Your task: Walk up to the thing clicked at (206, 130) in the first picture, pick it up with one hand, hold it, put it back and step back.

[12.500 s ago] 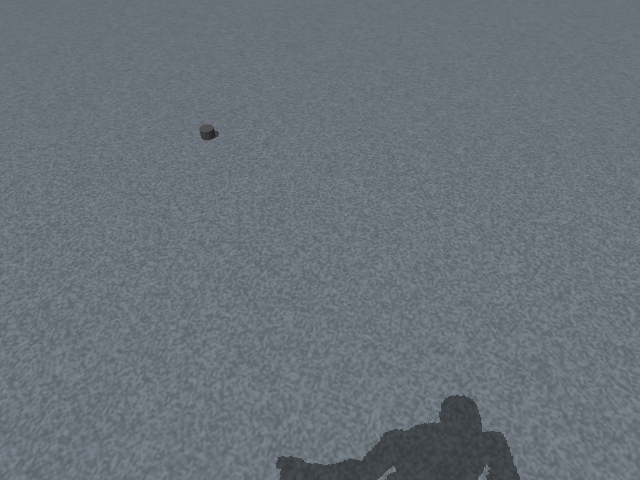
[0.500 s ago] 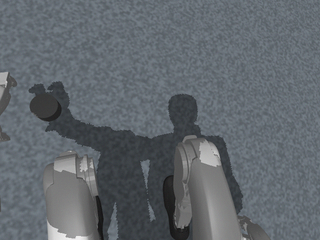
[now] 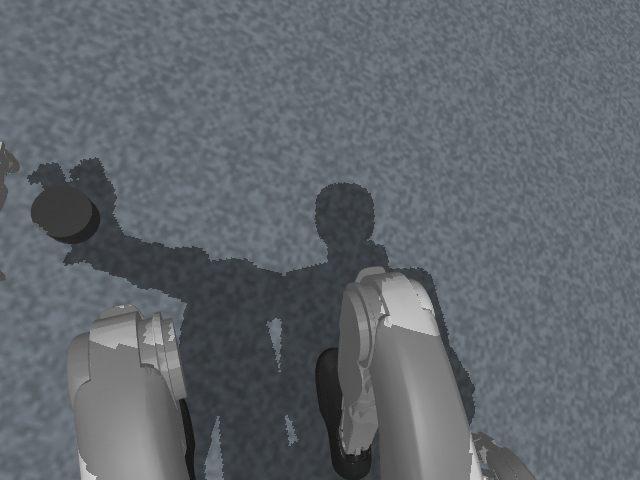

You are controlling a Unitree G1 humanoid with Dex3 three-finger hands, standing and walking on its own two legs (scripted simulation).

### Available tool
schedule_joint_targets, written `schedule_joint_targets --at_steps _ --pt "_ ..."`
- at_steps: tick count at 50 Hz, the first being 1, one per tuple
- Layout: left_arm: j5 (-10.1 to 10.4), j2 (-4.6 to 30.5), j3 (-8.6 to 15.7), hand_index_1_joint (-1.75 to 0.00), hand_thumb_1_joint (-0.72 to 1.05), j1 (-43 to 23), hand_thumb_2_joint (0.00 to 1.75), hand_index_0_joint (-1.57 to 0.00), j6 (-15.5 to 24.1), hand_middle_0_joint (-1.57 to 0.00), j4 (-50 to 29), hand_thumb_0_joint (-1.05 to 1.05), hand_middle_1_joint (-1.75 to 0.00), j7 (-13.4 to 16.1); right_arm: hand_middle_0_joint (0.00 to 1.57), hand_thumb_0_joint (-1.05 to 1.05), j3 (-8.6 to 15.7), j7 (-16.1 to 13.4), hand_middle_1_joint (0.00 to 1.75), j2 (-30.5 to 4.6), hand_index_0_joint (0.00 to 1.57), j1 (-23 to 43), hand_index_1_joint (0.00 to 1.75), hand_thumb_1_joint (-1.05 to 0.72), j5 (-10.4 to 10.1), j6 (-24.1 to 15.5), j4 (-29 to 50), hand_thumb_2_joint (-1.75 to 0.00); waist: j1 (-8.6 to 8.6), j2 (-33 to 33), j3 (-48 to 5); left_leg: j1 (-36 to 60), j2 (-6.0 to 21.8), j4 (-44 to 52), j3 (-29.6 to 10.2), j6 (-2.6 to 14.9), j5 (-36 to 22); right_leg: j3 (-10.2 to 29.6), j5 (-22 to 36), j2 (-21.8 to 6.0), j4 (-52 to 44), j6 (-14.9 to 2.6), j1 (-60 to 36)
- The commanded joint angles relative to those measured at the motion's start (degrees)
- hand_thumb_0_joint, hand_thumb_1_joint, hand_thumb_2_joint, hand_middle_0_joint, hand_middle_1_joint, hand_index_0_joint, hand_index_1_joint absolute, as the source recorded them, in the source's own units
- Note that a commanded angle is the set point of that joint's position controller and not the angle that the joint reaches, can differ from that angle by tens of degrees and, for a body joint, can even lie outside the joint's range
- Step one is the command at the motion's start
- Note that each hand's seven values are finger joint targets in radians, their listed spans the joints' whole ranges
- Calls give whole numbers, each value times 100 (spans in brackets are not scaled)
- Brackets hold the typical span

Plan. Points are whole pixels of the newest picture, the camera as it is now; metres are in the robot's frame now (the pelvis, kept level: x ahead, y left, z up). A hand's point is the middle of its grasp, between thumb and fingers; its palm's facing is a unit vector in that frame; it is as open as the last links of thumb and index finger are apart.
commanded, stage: approach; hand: left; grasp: from above
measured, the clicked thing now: (67, 215) +0.48 +0.28 -0.29
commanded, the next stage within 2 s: rest palm in 0.66 s
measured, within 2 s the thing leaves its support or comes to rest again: neither
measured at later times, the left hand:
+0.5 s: hand (37, 181) +0.48 +0.28 -0.16, palm faces -0.48 -0.09 -0.87, open 14.1 cm
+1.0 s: hand (33, 200) +0.47 +0.29 -0.19, palm faces -0.42 -0.08 -0.90, open 14.1 cm
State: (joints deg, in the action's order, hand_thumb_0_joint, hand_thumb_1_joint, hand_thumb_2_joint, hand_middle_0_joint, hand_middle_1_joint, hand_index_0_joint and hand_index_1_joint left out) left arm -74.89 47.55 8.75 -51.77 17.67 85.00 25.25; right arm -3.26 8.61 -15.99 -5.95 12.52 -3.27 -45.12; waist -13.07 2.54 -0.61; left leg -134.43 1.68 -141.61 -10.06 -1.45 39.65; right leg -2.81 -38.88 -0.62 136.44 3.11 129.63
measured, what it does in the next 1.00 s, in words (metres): stands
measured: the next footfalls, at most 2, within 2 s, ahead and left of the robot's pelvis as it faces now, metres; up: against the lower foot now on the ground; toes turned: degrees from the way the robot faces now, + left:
none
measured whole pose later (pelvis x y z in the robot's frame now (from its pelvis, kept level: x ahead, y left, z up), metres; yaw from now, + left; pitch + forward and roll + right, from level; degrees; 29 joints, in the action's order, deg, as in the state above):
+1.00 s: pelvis +0.00 +0.00 -0.01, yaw -1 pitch +31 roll -10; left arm -76.0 47.3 5.3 -61.4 11.7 95.6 30.1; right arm -6.8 9.6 -17.2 -4.1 12.6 -7.1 -42.1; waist -18.4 3.2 0.8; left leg -135.8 1.4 -143.1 -10.9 -0.8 39.2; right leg -3.4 -38.2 -0.2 136.7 3.6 130.0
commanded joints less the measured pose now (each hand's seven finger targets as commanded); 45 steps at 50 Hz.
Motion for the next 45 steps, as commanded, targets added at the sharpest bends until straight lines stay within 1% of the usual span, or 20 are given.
schedule_joint_targets --at_steps 1,3,5,7,9,10,13,14,17,20,22,25,29,32,34,37,39,42,43,45 --pt "78 1050 -130 -105 -54 -2091 99 -7 2 -6 -1002 0 -106 310 20 0 471 -40 30 -1506 20 -1238 30 -90 -40 -63 7 -90 -279 -2050 -3802 3228 -114 1479 656 255 -901 -735 1085 224 -1362 -438 -1458" --pt "126 734 -337 -105 -54 -2405 98 -7 -80 -6 -1202 0 -106 386 20 0 489 -41 30 -1504 20 -1260 30 -90 -79 -100 34 -90 -417 -2256 -3860 3337 -86 1532 633 239 -887 -773 1111 218 -1359 -426 -1369" --pt "85 731 -356 -105 -54 -2562 99 -7 -266 -6 -1048 0 -106 455 20 0 467 -36 30 -1511 20 -1316 30 -91 -102 -134 32 -90 -456 -2321 -3873 3408 -76 1517 647 232 -973 -776 1205 217 -1346 -432 -1365" --pt "6 989 -223 -105 -56 -2781 100 -7 -480 -6 -1021 0 -105 539 20 0 431 -34 30 -1526 20 -1378 30 -91 -121 -138 75 -90 -409 -2470 -3991 3438 -86 1575 687 226 -1026 -740 1277 214 -1338 -465 -1432" --pt "2 1045 -140 -105 -57 -2659 101 -6 -740 -6 -854 0 -105 593 20 0 420 -39 30 -1520 20 -1334 30 -91 -156 -111 143 -90 -276 -2501 -4175 3500 -75 1644 728 220 -1099 -699 1362 226 -1396 -496 -1523" --pt "14 1094 -49 -104 -56 -2698 101 -6 -861 -6 -782 0 -105 599 20 0 405 -30 30 -1528 20 -1399 30 -91 -169 -103 164 -90 -343 -2476 -4152 3409 -85 1615 758 241 -1162 -690 1453 202 -1398 -474 -1647" --pt "77 1027 -140 -105 -56 -2537 100 -6 -1192 -6 -444 0 -105 430 20 0 318 1 30 -1489 20 -1401 30 -91 -245 -62 233 -90 -302 -2208 -4146 3189 -99 1607 784 292 -1302 -641 1640 233 -1444 -492 -1850" --pt "125 1067 -120 -105 -56 -2508 100 -7 -1281 -6 -350 0 -105 355 20 0 290 6 30 -1516 20 -1447 30 -91 -274 -70 287 -90 -368 -2061 -4022 3045 -115 1571 790 322 -1324 -625 1671 214 -1471 -467 -1940" --pt "373 1081 -149 -105 -56 -2172 100 -7 -1445 -6 -63 0 -105 112 20 0 223 17 30 -1487 20 -1374 30 -91 -360 -35 357 -90 -264 -1687 -3890 2552 -125 1590 820 379 -1153 -574 1525 240 -1553 -428 -2236" --pt "556 1019 -263 -105 -55 -1845 98 -7 -1419 -6 -46 0 -106 -280 20 0 190 19 30 -1505 20 -1364 30 -91 -446 -39 455 -90 -300 -1447 -3594 2393 -137 1578 791 407 -1037 -567 1387 248 -1571 -418 -2310" --pt "670 1276 -131 -105 -55 -1695 99 -7 -1251 -6 -187 0 -106 -443 20 0 177 10 30 -1515 20 -1365 30 -90 -462 -22 504 -90 -233 -1231 -3610 2097 -155 1522 817 441 -919 -519 1282 248 -1627 -376 -2601" --pt "761 1365 -41 -105 -54 -1576 97 -8 -868 -6 -503 0 -107 -555 20 0 158 8 30 -1499 20 -1398 30 -90 -424 0 489 -90 -185 -1108 -3590 2010 -156 1507 803 425 -820 -520 1134 241 -1660 -364 -2725" --pt "602 1519 150 -105 -53 -1731 97 -8 -232 -6 -1125 0 -107 -419 20 0 199 -4 30 -1512 20 -1397 30 -90 -331 39 447 -90 -150 -1659 -3818 2539 -131 1462 713 300 -864 -613 1119 273 -1557 -422 -2487" --pt "436 1225 -11 -106 -53 -1858 99 -8 93 -7 -1443 0 -107 -144 20 0 298 3 30 -1515 20 -1448 30 -90 -238 26 325 -90 -334 -1918 -3884 2818 -123 1356 690 240 -920 -648 1212 277 -1474 -429 -2254" --pt "371 1178 -20 -105 -52 -2060 100 -8 174 -7 -1568 0 -107 97 20 0 365 -17 30 -1555 20 -1435 30 -90 -202 -9 257 -90 -382 -2005 -3839 2969 -114 1346 664 225 -870 -667 1138 255 -1460 -443 -1958" --pt "201 945 -239 -107 -52 -2455 106 -9 89 -9 -1400 0 -108 395 20 0 435 -28 30 -1591 20 -1353 30 -90 -145 -88 154 -90 -507 -2390 -3674 3299 -86 1459 627 169 -713 -782 967 222 -1359 -462 -1428" --pt "102 810 -330 -101 -53 -2559 99 -7 -78 -7 -1011 0 -102 551 20 0 408 -25 30 -1616 20 -1354 30 -90 -113 -139 96 -90 -608 -2341 -3564 3295 -96 1495 607 169 -608 -850 887 214 -1348 -444 -1274" --pt "-57 981 -307 -100 -57 -2628 103 -5 -329 -6 -255 0 -98 695 20 0 311 8 30 -1648 20 -1374 30 -90 -91 -197 9 -90 -601 -2195 -3385 3033 -101 1463 600 207 -696 -877 1006 224 -1301 -442 -1181" --pt "-103 850 -380 -99 -57 -2545 104 -5 -418 -6 51 0 -98 705 20 0 263 21 30 -1631 20 -1372 30 -90 -59 -216 24 -90 -668 -2131 -3265 3019 -120 1454 597 213 -713 -889 1022 221 -1268 -433 -1170" --pt "-107 928 -360 -100 -54 -2586 101 -6 -565 -6 415 0 -99 707 20 0 165 50 30 -1675 20 -1341 30 -89 -16 -264 45 -90 -725 -2016 -3153 2952 -118 1391 571 246 -810 -917 1132 231 -1234 -390 -1203"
